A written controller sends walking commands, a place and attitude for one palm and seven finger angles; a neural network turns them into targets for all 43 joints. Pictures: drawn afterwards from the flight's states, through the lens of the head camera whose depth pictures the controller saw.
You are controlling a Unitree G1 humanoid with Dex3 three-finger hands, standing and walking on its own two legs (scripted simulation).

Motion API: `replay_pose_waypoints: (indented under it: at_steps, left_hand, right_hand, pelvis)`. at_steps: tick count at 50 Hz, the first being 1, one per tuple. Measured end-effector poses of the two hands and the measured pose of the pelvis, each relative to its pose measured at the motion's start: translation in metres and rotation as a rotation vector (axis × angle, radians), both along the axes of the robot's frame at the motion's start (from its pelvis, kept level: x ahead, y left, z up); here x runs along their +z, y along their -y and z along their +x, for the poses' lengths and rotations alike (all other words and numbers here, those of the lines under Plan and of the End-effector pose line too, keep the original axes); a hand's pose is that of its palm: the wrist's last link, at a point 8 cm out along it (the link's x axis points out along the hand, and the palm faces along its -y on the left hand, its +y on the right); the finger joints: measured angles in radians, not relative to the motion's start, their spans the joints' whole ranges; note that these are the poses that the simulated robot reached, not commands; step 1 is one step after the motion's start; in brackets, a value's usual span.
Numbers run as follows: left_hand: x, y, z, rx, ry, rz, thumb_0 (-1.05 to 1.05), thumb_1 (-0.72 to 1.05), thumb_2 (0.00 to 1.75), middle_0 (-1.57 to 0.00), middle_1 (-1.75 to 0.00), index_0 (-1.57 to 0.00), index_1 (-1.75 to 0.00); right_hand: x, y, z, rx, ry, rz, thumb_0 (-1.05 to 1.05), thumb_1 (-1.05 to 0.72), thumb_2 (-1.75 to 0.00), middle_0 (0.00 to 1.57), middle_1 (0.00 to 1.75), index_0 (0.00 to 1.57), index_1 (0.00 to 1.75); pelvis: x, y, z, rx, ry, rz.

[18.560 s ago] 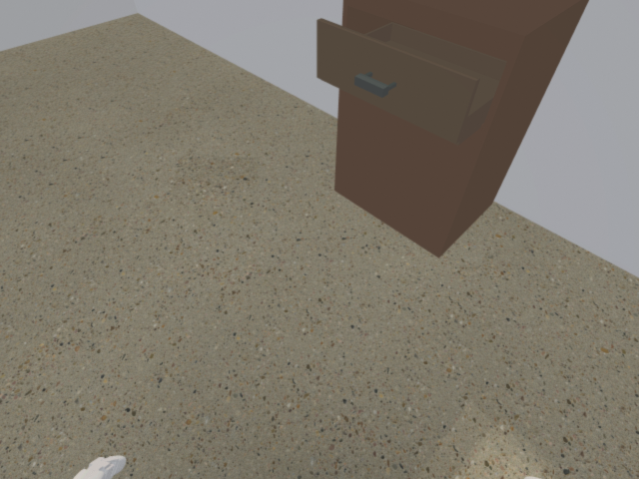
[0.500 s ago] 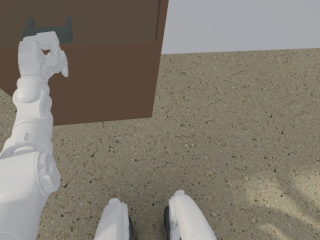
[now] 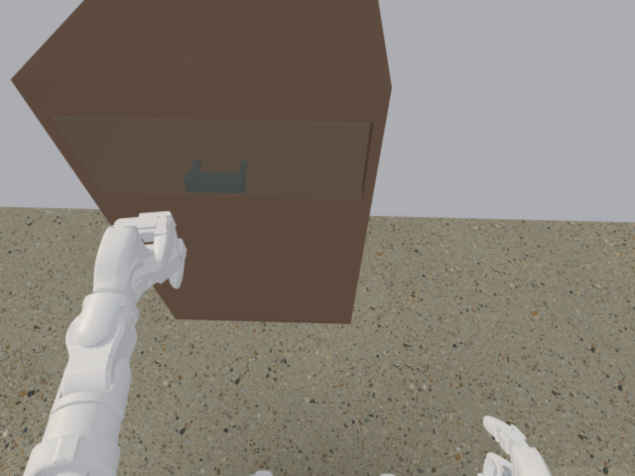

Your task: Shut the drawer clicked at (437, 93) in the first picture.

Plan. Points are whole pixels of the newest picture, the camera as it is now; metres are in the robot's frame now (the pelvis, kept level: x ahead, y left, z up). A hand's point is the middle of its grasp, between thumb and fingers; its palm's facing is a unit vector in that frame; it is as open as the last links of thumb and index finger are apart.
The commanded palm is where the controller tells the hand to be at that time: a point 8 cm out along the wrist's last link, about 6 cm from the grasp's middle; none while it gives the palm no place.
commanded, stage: draw the hand back to the body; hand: left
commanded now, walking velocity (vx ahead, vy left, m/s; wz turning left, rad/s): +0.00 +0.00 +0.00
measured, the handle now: (217, 173) +0.61 +0.20 -0.02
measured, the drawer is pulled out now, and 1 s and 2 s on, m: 0.00 0.00 0.00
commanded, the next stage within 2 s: step back with the hand held close in 0.86 s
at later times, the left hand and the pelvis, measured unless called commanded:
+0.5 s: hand (66, 325) +0.23 +0.22 +0.17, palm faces +0.33 -0.88 -0.33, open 3.3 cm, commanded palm +0.18 +0.26 +0.19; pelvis +0.00 -0.01 +0.05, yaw +1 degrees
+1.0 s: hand out of the picture +0.18 +0.23 +0.20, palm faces +0.42 -0.82 -0.39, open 3.3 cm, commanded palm +0.13 +0.27 +0.22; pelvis +0.00 -0.01 +0.05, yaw +0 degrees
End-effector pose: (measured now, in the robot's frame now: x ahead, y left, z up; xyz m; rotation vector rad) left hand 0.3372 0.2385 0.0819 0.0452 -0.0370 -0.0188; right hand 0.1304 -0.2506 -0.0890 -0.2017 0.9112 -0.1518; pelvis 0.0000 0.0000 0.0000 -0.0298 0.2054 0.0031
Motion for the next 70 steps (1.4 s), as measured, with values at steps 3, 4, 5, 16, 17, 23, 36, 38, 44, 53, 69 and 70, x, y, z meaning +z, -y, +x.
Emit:
replay_pose_waypoints:
  at_steps: [3,4,5,16,17,23,36,38,44,53,69,70]
  left_hand:
    - [0.014,0.0,-0.02,0.054,-0.023,0.101,0.02,0.9,0.9,-1.4,-1.6,-1.4,-1.6]
    - [0.019,-0.001,-0.027,0.078,-0.034,0.128,0.02,0.9,0.9,-1.4,-1.6,-1.4,-1.6]
    - [0.023,-0.001,-0.034,0.103,-0.045,0.15,0.02,0.9,0.9,-1.4,-1.6,-1.4,-1.6]
    - [0.069,-0.022,-0.098,0.318,-0.046,0.239,0.02,0.9,0.9,-1.4,-1.6,-1.4,-1.6]
    - [0.073,-0.022,-0.103,0.324,-0.036,0.244,0.02,0.9,0.9,-1.4,-1.6,-1.4,-1.6]
    - [0.096,-0.022,-0.134,0.349,0.01,0.28,0.02,0.9,0.9,-1.4,-1.6,-1.4,-1.6]
    - [0.145,-0.03,-0.199,0.434,0.118,0.424,0.02,0.9,0.9,-1.4,-1.6,-1.4,-1.6]
    - [0.148,-0.031,-0.205,0.444,0.127,0.434,0.02,0.9,0.9,-1.4,-1.6,-1.4,-1.6]
    - [0.139,-0.033,-0.206,0.465,0.109,0.404,0.02,0.89,0.9,-1.4,-1.6,-1.4,-1.6]
    - [0.143,-0.033,-0.201,0.425,0.141,0.42,0.02,0.89,0.9,-1.4,-1.6,-1.4,-1.6]
    - [0.14,-0.052,-0.22,0.345,0.099,0.519,0.02,0.89,0.9,-1.4,-1.6,-1.4,-1.6]
    - [0.141,-0.053,-0.223,0.345,0.107,0.523,0.02,0.89,0.9,-1.4,-1.6,-1.4,-1.6]
  right_hand:
    - [0.012,-0.004,0.015,0.003,0.057,0.003,0.01,-0.9,-0.9,0.2,0.3,0.2,0.3]
    - [0.016,-0.007,0.02,0.004,0.074,0.005,0.01,-0.9,-0.9,0.2,0.3,0.2,0.3]
    - [0.021,-0.009,0.024,0.007,0.09,0.007,0.01,-0.9,-0.9,0.2,0.3,0.2,0.3]
    - [0.052,-0.03,0.056,0.1,0.2,0.02,0.02,-0.9,-0.9,0.2,0.3,0.2,0.3]
    - [0.054,-0.032,0.057,0.109,0.206,0.022,0.02,-0.9,-0.9,0.2,0.3,0.2,0.3]
    - [0.057,-0.034,0.061,0.135,0.223,0.03,0.02,-0.9,-0.9,0.21,0.3,0.2,0.3]
    - [0.057,-0.028,0.058,0.137,0.25,0.028,0.02,-0.9,-0.9,0.21,0.3,0.2,0.3]
    - [0.057,-0.028,0.058,0.137,0.256,0.028,0.02,-0.9,-0.9,0.21,0.3,0.2,0.3]
    - [0.056,-0.029,0.054,0.14,0.259,0.019,0.02,-0.9,-0.9,0.21,0.3,0.2,0.3]
    - [0.06,-0.027,0.046,0.12,0.258,0.012,0.02,-0.9,-0.9,0.21,0.3,0.2,0.3]
    - [0.051,-0.024,0.005,0.02,0.136,-0.032,0.02,-0.9,-0.9,0.2,0.3,0.2,0.3]
    - [0.051,-0.026,0.003,0.022,0.14,-0.03,0.02,-0.9,-0.9,0.2,0.3,0.2,0.3]
  pelvis:
    - [0.008,0.001,-0.001,-0.007,0.047,0.012]
    - [0.011,0.001,-0.001,-0.007,0.063,0.015]
    - [0.014,0.001,-0.001,-0.007,0.079,0.017]
    - [0.039,0.006,0.001,0.007,0.217,0.028]
    - [0.04,0.006,0.002,0.007,0.226,0.028]
    - [0.045,0.008,0.004,0.007,0.26,0.03]
    - [0.047,0.01,0.006,0.008,0.288,0.024]
    - [0.047,0.01,0.004,0.01,0.292,0.023]
    - [0.047,0.01,-0.001,0.012,0.299,0.025]
    - [0.046,0.009,-0.003,0.015,0.277,0.017]
    - [0.043,-0.012,-0.033,0.01,0.198,0.027]
    - [0.042,-0.013,-0.036,0.01,0.198,0.028]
